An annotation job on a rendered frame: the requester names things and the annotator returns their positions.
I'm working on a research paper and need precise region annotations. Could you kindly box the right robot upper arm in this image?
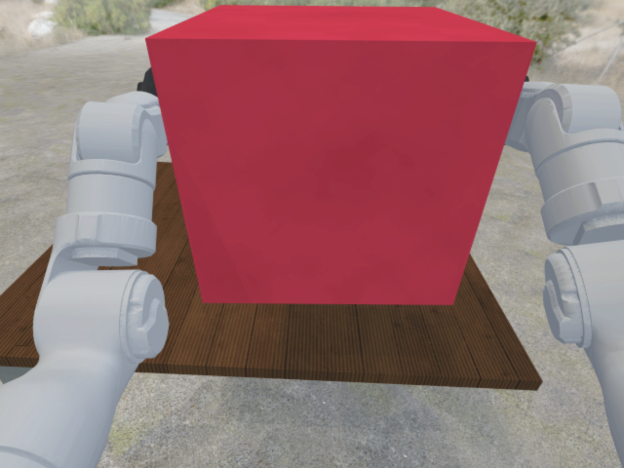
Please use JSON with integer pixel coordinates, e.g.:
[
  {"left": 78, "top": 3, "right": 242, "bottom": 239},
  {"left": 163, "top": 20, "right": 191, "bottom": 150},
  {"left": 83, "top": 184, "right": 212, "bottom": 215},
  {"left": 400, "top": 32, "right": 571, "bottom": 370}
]
[{"left": 543, "top": 240, "right": 624, "bottom": 468}]

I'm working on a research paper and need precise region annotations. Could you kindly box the carton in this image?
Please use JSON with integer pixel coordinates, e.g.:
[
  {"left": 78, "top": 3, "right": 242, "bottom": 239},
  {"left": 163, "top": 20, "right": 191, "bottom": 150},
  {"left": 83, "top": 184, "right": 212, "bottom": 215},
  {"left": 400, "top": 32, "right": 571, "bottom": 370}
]
[{"left": 145, "top": 5, "right": 537, "bottom": 305}]

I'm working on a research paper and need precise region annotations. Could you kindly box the robot left forearm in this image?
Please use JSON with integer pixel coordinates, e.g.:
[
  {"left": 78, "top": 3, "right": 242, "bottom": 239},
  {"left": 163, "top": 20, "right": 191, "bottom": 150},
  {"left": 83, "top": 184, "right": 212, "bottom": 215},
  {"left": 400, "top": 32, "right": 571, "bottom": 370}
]
[{"left": 33, "top": 91, "right": 168, "bottom": 354}]

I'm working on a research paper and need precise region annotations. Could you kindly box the robot right forearm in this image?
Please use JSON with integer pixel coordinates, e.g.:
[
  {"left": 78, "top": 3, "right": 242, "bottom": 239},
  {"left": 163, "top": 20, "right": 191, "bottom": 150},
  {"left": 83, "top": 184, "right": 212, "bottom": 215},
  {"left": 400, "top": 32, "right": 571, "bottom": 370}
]
[{"left": 504, "top": 82, "right": 624, "bottom": 246}]

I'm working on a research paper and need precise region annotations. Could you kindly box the table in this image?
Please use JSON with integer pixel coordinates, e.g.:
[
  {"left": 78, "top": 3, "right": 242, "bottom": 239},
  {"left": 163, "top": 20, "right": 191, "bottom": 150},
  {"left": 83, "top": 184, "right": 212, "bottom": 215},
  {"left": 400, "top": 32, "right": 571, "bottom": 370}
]
[{"left": 0, "top": 162, "right": 543, "bottom": 391}]

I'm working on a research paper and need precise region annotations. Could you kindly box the left robot hand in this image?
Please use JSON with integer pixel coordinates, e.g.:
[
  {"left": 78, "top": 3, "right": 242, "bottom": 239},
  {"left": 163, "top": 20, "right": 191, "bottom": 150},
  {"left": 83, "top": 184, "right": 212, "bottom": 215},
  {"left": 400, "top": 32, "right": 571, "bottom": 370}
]
[{"left": 137, "top": 67, "right": 158, "bottom": 97}]

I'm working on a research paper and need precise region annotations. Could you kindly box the left robot upper arm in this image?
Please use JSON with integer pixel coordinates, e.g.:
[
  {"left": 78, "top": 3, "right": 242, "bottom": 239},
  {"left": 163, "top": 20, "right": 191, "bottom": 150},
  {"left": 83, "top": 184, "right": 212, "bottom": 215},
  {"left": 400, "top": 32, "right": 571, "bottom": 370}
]
[{"left": 0, "top": 269, "right": 169, "bottom": 468}]

